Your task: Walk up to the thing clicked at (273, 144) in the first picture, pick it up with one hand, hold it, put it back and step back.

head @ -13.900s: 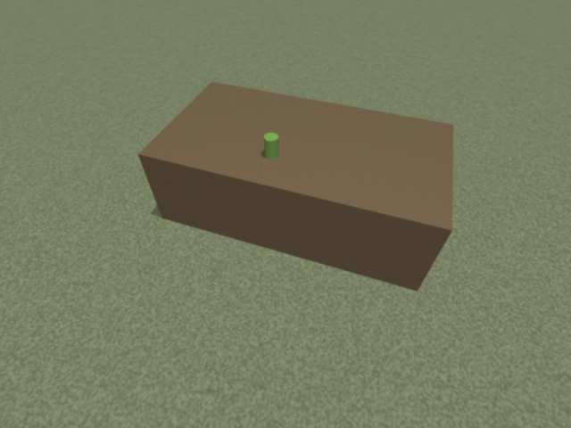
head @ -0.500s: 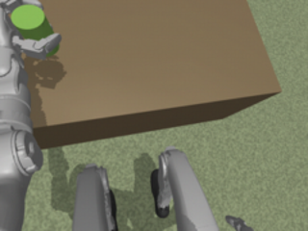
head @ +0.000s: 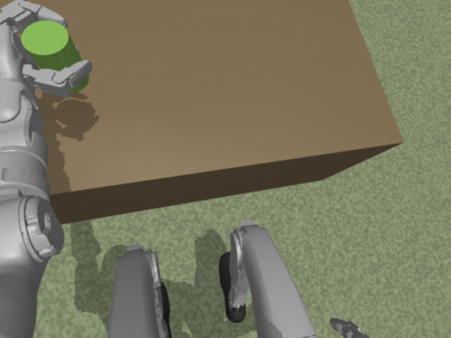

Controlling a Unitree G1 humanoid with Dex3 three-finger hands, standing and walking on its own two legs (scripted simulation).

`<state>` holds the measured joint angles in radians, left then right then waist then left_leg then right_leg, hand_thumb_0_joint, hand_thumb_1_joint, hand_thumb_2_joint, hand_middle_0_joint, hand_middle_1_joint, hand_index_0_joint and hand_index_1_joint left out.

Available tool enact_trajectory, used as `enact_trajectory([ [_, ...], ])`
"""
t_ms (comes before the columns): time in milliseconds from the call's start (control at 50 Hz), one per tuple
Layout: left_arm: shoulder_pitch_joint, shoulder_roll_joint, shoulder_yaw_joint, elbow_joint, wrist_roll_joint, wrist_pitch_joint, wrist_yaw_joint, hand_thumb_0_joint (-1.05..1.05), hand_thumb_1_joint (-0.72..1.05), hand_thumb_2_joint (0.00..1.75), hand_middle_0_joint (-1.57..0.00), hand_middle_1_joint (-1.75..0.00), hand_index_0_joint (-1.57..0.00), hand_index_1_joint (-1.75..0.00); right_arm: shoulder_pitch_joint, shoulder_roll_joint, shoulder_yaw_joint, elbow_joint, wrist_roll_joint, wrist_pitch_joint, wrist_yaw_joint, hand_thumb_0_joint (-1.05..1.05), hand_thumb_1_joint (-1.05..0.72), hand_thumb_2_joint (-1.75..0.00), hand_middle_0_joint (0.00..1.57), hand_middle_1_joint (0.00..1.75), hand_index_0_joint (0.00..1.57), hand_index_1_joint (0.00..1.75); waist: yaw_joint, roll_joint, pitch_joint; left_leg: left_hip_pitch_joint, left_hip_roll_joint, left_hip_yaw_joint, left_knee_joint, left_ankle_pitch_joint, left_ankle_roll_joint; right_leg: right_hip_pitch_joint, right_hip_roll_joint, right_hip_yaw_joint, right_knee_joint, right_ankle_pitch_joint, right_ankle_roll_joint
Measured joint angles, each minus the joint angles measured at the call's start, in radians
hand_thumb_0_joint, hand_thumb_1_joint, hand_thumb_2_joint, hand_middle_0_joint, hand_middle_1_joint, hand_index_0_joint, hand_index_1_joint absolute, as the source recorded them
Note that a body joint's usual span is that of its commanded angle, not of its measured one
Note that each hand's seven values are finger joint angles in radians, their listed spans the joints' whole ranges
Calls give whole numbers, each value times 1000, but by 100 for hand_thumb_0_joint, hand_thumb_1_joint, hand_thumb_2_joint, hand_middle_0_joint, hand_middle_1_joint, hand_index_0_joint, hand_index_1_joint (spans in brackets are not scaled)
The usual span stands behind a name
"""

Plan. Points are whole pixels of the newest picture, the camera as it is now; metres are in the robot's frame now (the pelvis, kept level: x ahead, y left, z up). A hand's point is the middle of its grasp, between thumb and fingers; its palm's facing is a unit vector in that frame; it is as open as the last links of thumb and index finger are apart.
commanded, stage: lift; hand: left
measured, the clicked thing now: (59, 59) +0.56 +0.18 +0.02
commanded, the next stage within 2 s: hold in 1.62 s
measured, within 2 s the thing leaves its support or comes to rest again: neither
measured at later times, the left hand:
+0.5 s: hand (30, 54) +0.51 +0.18 +0.09, palm faces +0.07 -1.00 -0.02, open 8.9 cm
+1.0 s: hand out of the picture +0.45 +0.19 +0.19, palm faces +0.09 -1.00 -0.02, open 8.9 cm
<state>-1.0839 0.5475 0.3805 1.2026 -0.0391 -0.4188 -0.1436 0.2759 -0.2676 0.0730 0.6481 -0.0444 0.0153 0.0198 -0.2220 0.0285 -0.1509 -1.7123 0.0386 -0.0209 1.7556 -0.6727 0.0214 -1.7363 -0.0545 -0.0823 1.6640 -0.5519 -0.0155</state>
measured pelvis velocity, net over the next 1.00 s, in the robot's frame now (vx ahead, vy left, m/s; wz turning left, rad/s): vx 0.04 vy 0.00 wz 0.03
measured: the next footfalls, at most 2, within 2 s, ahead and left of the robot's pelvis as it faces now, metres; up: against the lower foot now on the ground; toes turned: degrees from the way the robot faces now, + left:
none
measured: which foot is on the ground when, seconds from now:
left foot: down 0.00-1.00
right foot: down 0.00-1.00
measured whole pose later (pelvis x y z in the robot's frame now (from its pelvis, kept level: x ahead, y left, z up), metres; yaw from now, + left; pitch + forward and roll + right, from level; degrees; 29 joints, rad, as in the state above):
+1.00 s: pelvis +0.04 +0.00 +0.15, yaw +2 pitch +17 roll -3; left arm -0.47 0.27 0.21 0.76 -0.15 -0.40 -0.10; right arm 0.26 -0.24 0.00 0.69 0.01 -0.02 -0.02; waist -0.07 0.01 -0.11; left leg -0.92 0.04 0.00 1.15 -0.53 0.01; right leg -0.94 -0.03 -0.08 1.07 -0.43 0.00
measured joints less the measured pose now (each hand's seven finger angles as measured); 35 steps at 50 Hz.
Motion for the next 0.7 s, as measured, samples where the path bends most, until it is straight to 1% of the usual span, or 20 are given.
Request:
enact_trajectory([
  [60,19,-8,2,-13,-2,2,-4,-1,-39,113,-83,-121,-85,-122,1,0,0,1,2,1,-1,0,-91,-90,20,30,20,30,2,3,-2,12,1,1,-9,2,1,12,1,0,-10,3,1],
  [140,40,-25,-1,-28,-13,0,2,-1,-39,113,-83,-120,-85,-121,1,3,-4,6,5,1,-3,0,-92,-91,20,30,20,30,10,4,-3,37,1,2,-27,6,1,38,2,2,-28,6,3],
  [200,65,-40,-1,-47,-14,1,7,-1,-39,113,-84,-120,-86,-121,-1,7,-6,8,8,2,-5,0,-92,-91,20,30,20,30,17,7,-5,61,1,2,-47,11,2,62,3,1,-48,11,4],
  [260,92,-57,-9,-63,-25,4,8,-1,-39,113,-84,-120,-86,-121,0,11,-9,11,12,1,-7,0,-92,-91,20,30,20,30,26,8,-9,91,1,3,-71,17,1,93,4,0,-72,16,4],
  [340,141,-83,-17,-95,-31,8,11,-1,-39,113,-84,-120,-86,-121,-2,17,-15,14,18,-2,-12,0,-92,-91,20,30,20,30,40,9,-11,144,2,3,-111,25,0,146,8,0,-112,24,4],
  [420,193,-115,-33,-128,-46,8,16,-1,-39,113,-84,-120,-86,-121,-8,22,-23,27,25,-9,-19,0,-92,-91,20,30,20,30,59,8,-9,213,5,3,-161,35,-1,216,12,-2,-163,33,5],
  [600,361,-193,-75,-257,-77,11,26,-1,-39,113,-83,-121,-85,-122,-14,23,-44,52,41,-23,-33,0,-91,-90,20,30,20,30,100,5,-6,402,7,8,-304,63,-5,407,20,-2,-304,58,8],
  [700,435,-224,-103,-316,-93,11,37,-1,-38,114,-82,-121,-84,-123,-21,24,-56,68,48,-31,-40,0,-91,-90,20,30,20,30,121,-2,9,521,6,11,-392,83,-6,525,23,-2,-388,74,10],
])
